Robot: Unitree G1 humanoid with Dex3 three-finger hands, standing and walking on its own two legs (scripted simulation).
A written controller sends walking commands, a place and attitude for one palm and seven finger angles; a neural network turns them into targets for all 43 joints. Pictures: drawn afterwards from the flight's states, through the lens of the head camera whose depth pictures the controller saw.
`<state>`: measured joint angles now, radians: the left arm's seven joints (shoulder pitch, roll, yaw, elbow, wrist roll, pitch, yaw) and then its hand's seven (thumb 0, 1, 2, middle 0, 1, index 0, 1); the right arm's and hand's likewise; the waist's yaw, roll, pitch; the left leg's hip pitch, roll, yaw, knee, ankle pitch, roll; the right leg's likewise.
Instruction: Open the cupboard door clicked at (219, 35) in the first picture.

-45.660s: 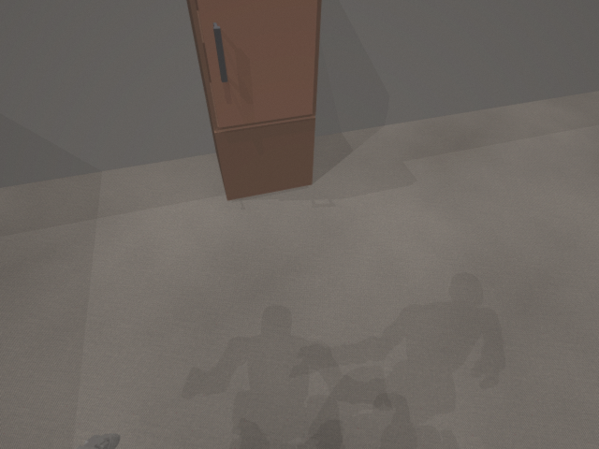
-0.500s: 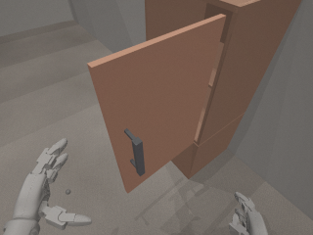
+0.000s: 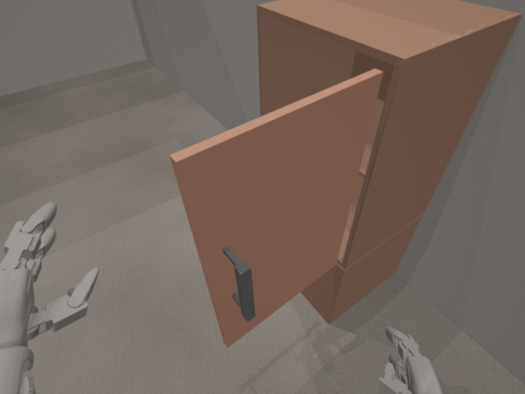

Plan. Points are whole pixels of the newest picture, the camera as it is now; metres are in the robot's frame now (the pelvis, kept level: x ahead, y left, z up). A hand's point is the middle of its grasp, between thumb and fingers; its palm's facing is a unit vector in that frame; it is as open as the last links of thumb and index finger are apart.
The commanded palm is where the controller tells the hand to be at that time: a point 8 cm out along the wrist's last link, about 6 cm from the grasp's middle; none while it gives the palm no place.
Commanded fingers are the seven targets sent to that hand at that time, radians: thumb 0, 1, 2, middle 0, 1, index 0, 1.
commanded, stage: draw the hand back to the body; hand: left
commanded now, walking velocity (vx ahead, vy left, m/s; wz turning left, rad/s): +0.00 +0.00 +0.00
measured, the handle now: (239, 285) +0.32 +0.09 -0.05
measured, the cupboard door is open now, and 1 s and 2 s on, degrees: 92 92 92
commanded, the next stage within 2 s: step back with the hand held close in 0.46 s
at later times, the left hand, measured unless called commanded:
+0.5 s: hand (68, 292) +0.18 +0.25 +0.15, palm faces +0.45 -0.79 -0.41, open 7.4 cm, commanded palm +0.13 +0.28 +0.17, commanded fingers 0.00 0.90 0.90 -0.20 -0.30 -0.20 -0.30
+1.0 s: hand (44, 314) +0.15 +0.26 +0.15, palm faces +0.35 -0.78 -0.52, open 7.4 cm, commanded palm +0.09 +0.30 +0.18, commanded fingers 0.00 0.90 0.90 -0.20 -0.30 -0.20 -0.30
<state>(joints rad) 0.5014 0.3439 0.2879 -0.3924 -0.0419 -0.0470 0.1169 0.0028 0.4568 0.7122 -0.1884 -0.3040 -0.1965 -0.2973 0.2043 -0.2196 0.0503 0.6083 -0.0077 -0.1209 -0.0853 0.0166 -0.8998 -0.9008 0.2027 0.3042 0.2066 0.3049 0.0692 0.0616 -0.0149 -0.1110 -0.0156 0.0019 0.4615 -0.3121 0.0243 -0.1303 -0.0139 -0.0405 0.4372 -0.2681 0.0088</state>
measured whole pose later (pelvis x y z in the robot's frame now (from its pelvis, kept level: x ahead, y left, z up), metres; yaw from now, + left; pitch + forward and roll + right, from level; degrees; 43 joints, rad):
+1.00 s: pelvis -0.05 +0.00 +0.00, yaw -2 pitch +0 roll +0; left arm 0.57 0.42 0.40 -0.46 -0.04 -0.16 0.12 0.01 0.89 0.90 -0.21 -0.30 -0.22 -0.30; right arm 0.16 -0.24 -0.01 0.57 0.00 0.00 -0.10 0.02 -0.90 -0.90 0.20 0.30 0.20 0.30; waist 0.01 0.02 0.03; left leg -0.24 -0.01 0.03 0.46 -0.22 0.03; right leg -0.26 -0.01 -0.01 0.42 -0.16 0.01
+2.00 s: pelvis -0.21 +0.02 +0.01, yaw -1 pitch +2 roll -4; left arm 0.57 0.47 0.44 -0.58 -0.05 -0.20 0.14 0.01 0.89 0.90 -0.21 -0.30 -0.22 -0.30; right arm 0.12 -0.17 0.01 0.61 -0.02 -0.14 -0.06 0.01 -0.90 -0.90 0.20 0.30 0.21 0.30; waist 0.05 -0.02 0.03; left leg -0.35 0.02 0.03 0.34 -0.03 0.07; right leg -0.37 0.08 0.03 0.95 -0.48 0.02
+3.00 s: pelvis -0.34 +0.01 +0.00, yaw -4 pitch -1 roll +0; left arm 0.53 0.39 0.39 -0.43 -0.02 -0.21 0.14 0.01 0.89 0.90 -0.21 -0.30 -0.21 -0.30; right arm 0.18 -0.20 0.00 0.63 0.00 -0.14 -0.08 0.02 -0.90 -0.90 0.20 0.30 0.20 0.30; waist 0.01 -0.01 0.01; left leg -0.27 0.03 0.07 0.50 -0.21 0.00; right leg -0.15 0.00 -0.05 0.50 -0.33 -0.02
